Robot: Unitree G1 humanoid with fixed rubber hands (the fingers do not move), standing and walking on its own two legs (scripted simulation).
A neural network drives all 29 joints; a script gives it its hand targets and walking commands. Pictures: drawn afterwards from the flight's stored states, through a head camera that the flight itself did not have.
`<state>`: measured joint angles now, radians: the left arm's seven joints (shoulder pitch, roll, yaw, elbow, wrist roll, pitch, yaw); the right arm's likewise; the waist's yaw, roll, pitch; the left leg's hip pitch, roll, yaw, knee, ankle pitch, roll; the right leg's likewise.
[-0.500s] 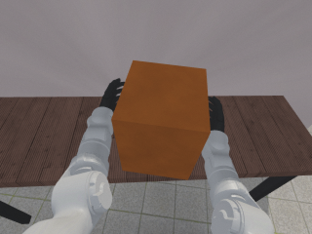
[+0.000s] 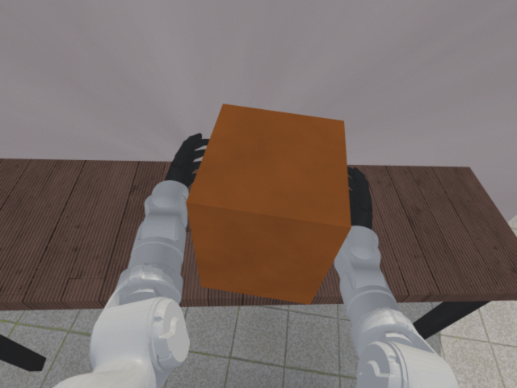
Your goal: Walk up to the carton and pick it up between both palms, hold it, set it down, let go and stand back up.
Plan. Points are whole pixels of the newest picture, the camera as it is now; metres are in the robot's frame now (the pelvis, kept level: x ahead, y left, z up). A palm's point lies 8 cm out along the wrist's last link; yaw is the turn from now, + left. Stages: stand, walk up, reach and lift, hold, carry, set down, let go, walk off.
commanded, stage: reach and lift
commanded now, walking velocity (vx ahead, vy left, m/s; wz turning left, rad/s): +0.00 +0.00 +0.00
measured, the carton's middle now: (268, 208) +0.39 -0.02 +0.04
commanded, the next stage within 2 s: none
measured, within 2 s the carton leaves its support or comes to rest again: leaves its support in 0.20 s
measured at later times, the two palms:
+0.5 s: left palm (178, 169) +0.41 +0.12 +0.13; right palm (360, 215) +0.35 -0.16 +0.08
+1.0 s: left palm (177, 171) +0.39 +0.12 +0.14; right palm (372, 205) +0.34 -0.17 +0.11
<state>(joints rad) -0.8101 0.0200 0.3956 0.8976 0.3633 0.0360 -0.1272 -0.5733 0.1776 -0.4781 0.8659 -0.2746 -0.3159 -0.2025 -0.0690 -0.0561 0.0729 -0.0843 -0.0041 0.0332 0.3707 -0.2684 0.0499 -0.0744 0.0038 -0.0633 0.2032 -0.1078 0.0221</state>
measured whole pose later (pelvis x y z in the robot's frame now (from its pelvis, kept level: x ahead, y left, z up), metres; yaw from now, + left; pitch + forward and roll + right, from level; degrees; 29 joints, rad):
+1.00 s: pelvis -0.01 -0.03 +0.00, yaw +2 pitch -2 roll -2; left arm -0.72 0.02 0.24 0.65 0.24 0.14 -0.04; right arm -0.54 0.05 -0.15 0.80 0.01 -0.24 -0.26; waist -0.05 -0.07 0.01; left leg -0.08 0.02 0.02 0.34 -0.22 0.02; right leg -0.06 0.02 -0.11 0.18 -0.08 -0.02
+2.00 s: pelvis -0.05 -0.04 +0.00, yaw +3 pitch -11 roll -1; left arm -0.77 -0.01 0.32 0.22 0.35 0.74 -0.04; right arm -0.74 0.00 -0.09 0.59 0.13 0.28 -0.19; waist -0.10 -0.06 0.10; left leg 0.02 0.01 0.00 0.36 -0.20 0.01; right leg 0.02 0.01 -0.13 0.28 -0.11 -0.03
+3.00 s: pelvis -0.04 -0.03 +0.00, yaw +3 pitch -11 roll -1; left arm -0.81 0.01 0.32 0.15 0.34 0.85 -0.03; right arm -0.82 -0.08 0.00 0.56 0.26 0.39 -0.23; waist -0.11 -0.04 0.05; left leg 0.02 0.01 0.01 0.39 -0.23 0.01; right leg 0.03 0.02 -0.10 0.27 -0.12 -0.02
